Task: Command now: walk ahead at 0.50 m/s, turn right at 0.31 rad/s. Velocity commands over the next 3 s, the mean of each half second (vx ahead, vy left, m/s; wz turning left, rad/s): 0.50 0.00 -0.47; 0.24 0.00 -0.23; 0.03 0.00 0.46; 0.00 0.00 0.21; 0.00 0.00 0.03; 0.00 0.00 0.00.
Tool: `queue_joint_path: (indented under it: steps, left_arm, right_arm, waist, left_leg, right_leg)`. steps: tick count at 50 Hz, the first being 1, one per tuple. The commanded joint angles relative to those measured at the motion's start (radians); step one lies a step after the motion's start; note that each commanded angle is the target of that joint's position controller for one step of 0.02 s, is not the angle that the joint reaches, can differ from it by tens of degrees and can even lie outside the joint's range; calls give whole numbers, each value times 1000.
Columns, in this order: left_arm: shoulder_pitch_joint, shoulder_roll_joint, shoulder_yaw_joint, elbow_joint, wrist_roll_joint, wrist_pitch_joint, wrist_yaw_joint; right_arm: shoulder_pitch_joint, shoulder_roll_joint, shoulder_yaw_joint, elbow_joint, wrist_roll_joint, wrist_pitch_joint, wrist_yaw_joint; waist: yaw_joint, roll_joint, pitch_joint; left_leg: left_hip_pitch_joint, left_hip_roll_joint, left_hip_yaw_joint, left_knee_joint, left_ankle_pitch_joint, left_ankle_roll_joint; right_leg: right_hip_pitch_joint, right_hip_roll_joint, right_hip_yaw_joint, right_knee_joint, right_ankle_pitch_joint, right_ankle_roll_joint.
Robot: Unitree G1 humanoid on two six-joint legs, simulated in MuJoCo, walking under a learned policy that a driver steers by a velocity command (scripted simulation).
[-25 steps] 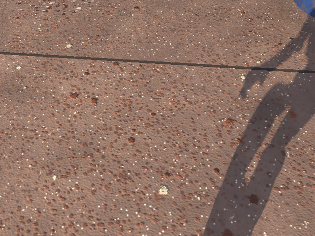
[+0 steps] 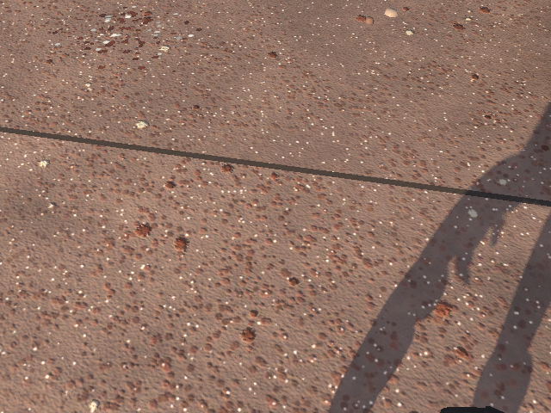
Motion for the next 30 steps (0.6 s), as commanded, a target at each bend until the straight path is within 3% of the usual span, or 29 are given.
queue_joint_path:
  steps: [1, 2, 3, 4, 5, 6, 8, 10, 13, 17, 21, 24, 26, 27, 28, 29, 30]
  left_arm:
    - [-8, 90, 11, -93, -36, -8, -5]
    - [91, 55, 12, -89, -53, 2, 0]
    - [3, 136, 35, -90, -25, 16, 4]
    - [-69, 123, 37, -108, -17, 17, -4]
    - [-94, 96, 36, -114, -14, 20, -10]
    - [-99, 90, 40, -116, 0, 32, -17]
    - [-91, 65, 41, -123, 8, 57, -31]
    - [-141, 58, 42, -148, 9, 71, -40]
    - [-248, 65, 41, -191, 8, 81, -51]
    - [-399, 59, 27, -249, 6, 76, -66]
    - [-512, 63, 18, -302, 12, 73, -75]
    - [-494, 85, 27, -310, 15, 73, -71]
    - [-380, 113, 42, -283, 17, 72, -62]
    - [-280, 136, 56, -255, 18, 65, -55]
    - [-141, 181, 78, -213, 32, 54, -42]
    - [-133, 297, 106, -222, 38, 49, -28]
    - [-130, 349, 117, -247, 4, 62, -27]
  right_arm:
    - [486, -259, -80, 62, -42, -31, -34]
    - [469, -301, -92, 57, -34, -16, -22]
    - [365, -216, -75, 36, -11, -5, -18]
    - [275, -146, -55, 22, -1, -8, -16]
    - [236, -114, -45, 20, -3, -14, -15]
    - [240, -95, -40, 30, 1, -20, -21]
    - [284, -79, -34, 53, 8, -36, -28]
    - [322, -98, -39, 67, 15, -49, -30]
    - [371, -105, -40, 79, 9, -53, -32]
    - [412, -111, -36, 92, 8, -52, -36]
    - [480, -142, -42, 114, 6, -40, -48]
    - [480, -170, -49, 118, 3, -23, -57]
    - [466, -202, -59, 113, 1, -6, -59]
    - [460, -215, -62, 105, 3, 5, -54]
    - [434, -215, -63, 85, 10, 9, -49]
    - [456, -108, -44, 24, 25, 7, -38]
    - [393, -160, -56, -37, 27, -1, -32]
  waist:
    - [-224, 92, -308]
    - [-169, 232, -391]
    - [-138, 67, -254]
    - [-116, 24, -118]
    - [-94, 24, -60]
    - [-76, 48, -30]
    - [-53, 66, -27]
    - [-46, 61, -16]
    - [-57, 57, 7]
    - [-81, 54, 40]
    - [-113, 55, 53]
    - [-87, 78, 21]
    - [-37, 100, -48]
    - [2, 92, -109]
    - [77, 31, -179]
    - [25, -166, -259]
    - [23, -148, -329]
  left_leg:
    - [689, 288, -351, -91, -116, 100]
    - [792, 462, -700, -210, -131, 185]
    - [650, 404, -617, -239, -257, 145]
    - [488, 362, -466, -283, -253, 112]
    - [392, 318, -358, -320, -189, 81]
    - [332, 285, -272, -338, -121, 59]
    - [291, 259, -172, -356, -22, 42]
    - [307, 252, -98, -367, 64, 40]
    - [337, 239, -12, -376, 135, 37]
    - [369, 217, 89, -366, 252, 26]
    - [485, 254, 146, -336, 373, 26]
    - [568, 269, 195, -210, 703, 22]
    - [594, 275, 211, -6, 902, 24]
    - [559, 274, 212, 167, 856, 20]
    - [408, 249, 222, 436, 646, -17]
    - [17, 113, 213, 797, -166, -76]
    - [-177, -40, 7, 1001, -471, -112]
  right_leg:
    - [-415, -99, 23, 661, 466, -65]
    - [-647, 21, 30, 901, -127, -53]
    - [-700, -59, 96, 957, -35, -65]
    - [-702, -94, 96, 922, 57, -63]
    - [-675, -123, 90, 884, 107, -60]
    - [-650, -140, 85, 860, 127, -53]
    - [-625, -148, 71, 849, 158, -40]
    - [-685, -157, 59, 837, 214, -32]
    - [-781, -168, 41, 774, 319, -20]
    - [-774, -148, -15, 538, 427, -13]
    - [-742, -122, -91, 375, 397, -45]
    - [-655, -60, -137, 324, 274, -96]
    - [-526, 7, -158, 301, 168, -140]
    - [-401, 38, -148, 248, 156, -165]
    - [-185, 5, -60, 146, 207, -203]
    - [101, -299, 363, 137, 343, -309]
    - [169, -436, 740, 26, 636, -423]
